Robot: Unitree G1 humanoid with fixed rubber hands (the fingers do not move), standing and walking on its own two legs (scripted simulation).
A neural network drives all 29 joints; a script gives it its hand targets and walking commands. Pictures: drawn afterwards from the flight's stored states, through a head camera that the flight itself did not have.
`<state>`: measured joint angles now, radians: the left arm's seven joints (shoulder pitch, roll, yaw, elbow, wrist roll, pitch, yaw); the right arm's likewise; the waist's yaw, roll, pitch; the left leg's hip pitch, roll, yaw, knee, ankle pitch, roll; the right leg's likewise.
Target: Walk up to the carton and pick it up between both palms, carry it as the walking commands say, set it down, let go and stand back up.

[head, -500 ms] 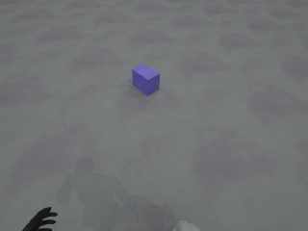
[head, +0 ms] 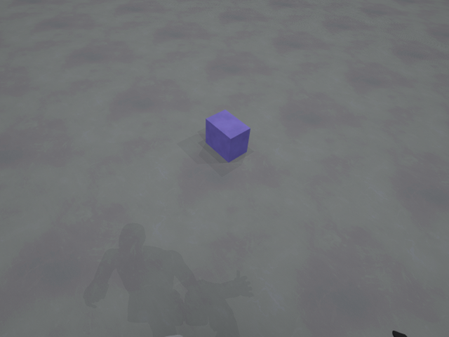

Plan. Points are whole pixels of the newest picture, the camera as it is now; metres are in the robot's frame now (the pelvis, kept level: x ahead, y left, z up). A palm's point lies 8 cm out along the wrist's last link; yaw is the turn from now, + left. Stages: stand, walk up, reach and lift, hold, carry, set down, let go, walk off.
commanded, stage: walk up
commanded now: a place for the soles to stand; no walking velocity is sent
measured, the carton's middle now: (226, 135) +1.34 +0.01 -0.65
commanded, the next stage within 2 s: none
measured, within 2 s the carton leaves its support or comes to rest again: neither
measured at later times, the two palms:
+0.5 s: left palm (71, 273) +0.25 +0.33 -0.09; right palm (381, 257) +0.32 -0.33 -0.08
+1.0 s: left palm (113, 188) +0.46 +0.31 -0.08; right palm (365, 199) +0.48 -0.35 -0.09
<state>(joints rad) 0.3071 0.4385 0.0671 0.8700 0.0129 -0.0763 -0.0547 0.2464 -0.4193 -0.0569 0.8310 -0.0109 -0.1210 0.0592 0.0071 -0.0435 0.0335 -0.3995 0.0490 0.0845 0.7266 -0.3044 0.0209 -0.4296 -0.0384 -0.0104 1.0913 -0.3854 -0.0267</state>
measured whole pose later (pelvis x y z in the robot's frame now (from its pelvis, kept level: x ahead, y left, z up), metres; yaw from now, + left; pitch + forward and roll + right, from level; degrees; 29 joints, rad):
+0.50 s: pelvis +0.21 -0.01 +0.00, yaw +2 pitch -1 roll -1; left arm 0.31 0.46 0.08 0.84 0.02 -0.09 -0.06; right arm 0.23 -0.44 -0.06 0.89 -0.02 -0.11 0.08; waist 0.04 0.00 0.03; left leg -0.47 0.06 0.07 0.72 -0.25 0.03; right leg -0.30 -0.09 -0.11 0.78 -0.45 -0.03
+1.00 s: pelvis +0.40 -0.03 +0.00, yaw +1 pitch -1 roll -2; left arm 0.27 0.43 0.08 0.84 0.02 -0.10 -0.05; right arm 0.25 -0.45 -0.05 0.90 -0.01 -0.08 0.06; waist 0.02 0.04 0.04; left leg -0.53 0.09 0.03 0.92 -0.41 0.03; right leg -0.35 -0.04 -0.12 0.71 -0.34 -0.02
